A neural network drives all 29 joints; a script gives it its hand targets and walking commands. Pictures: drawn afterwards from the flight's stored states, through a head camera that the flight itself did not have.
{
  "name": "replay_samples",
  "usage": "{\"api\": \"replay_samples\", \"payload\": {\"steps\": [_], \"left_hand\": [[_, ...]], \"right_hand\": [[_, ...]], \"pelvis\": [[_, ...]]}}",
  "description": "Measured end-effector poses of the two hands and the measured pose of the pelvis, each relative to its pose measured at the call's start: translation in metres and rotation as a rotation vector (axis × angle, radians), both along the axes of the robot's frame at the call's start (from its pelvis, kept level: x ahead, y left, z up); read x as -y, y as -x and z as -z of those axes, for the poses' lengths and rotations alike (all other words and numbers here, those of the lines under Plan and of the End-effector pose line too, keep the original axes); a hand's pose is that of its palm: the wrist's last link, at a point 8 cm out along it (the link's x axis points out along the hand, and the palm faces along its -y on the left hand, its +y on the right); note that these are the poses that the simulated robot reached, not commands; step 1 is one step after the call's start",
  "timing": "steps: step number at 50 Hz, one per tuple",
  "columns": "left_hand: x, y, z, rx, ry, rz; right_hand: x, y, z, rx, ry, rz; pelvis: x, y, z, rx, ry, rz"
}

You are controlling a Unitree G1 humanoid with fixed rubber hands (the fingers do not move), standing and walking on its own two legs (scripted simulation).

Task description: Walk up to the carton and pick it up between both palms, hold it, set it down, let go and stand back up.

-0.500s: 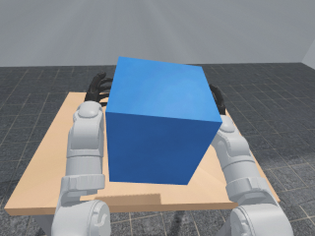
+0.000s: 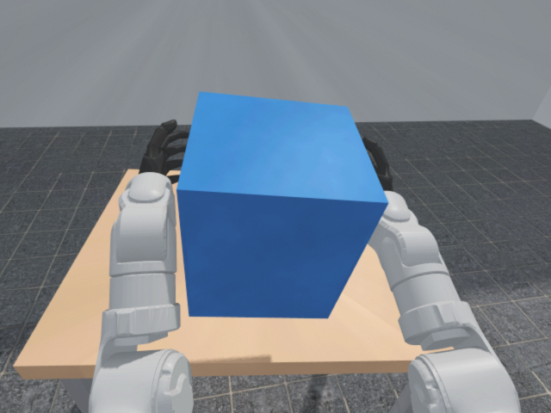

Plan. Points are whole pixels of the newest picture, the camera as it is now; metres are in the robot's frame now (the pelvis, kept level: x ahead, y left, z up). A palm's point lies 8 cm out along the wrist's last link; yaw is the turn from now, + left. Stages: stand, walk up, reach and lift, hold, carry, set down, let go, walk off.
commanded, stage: hold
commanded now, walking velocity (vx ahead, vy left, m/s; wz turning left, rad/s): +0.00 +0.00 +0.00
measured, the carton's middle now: (267, 212) +0.36 +0.01 +0.18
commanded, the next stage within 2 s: none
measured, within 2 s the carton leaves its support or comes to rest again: neither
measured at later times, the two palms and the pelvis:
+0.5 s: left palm (154, 171) +0.36 +0.16 +0.25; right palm (377, 186) +0.37 -0.15 +0.23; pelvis +0.00 -0.01 +0.00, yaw +1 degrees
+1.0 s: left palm (151, 173) +0.36 +0.16 +0.24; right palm (374, 186) +0.37 -0.14 +0.23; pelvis +0.00 +0.00 +0.00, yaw +1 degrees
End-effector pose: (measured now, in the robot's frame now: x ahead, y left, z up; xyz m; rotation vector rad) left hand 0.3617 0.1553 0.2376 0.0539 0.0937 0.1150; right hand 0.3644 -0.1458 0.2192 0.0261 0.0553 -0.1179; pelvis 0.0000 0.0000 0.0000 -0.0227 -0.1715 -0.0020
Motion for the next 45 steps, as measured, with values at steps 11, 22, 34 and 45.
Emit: {"api": "replay_samples", "payload": {"steps": [11,22,34,45], "left_hand": [[-0.009,0.005,-0.010,-0.022,0.008,-0.014],[-0.001,0.000,-0.011,-0.025,0.006,0.005],[-0.004,0.001,-0.008,-0.023,0.011,0.000],[-0.006,0.001,-0.007,-0.021,0.009,0.002]], "right_hand": [[-0.009,0.000,-0.011,-0.022,-0.017,-0.016],[-0.001,-0.001,-0.011,-0.024,-0.009,-0.002],[-0.004,-0.002,-0.011,-0.023,-0.010,-0.007],[-0.005,-0.002,-0.011,-0.020,-0.014,-0.005]], "pelvis": [[0.003,0.005,0.000,0.000,-0.004,-0.018],[0.004,0.004,0.000,-0.009,-0.004,-0.011],[0.006,0.002,0.000,-0.007,-0.003,-0.014],[0.004,0.001,0.000,-0.007,-0.002,-0.015]]}}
